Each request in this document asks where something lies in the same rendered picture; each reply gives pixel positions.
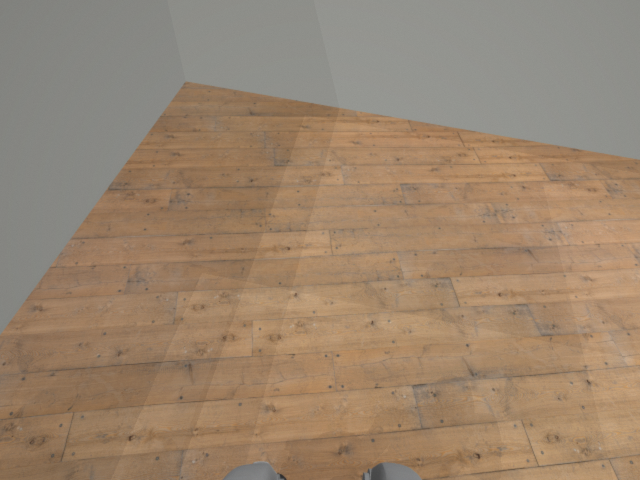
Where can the robot left shin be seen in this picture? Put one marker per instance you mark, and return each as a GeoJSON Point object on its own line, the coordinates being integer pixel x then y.
{"type": "Point", "coordinates": [263, 462]}

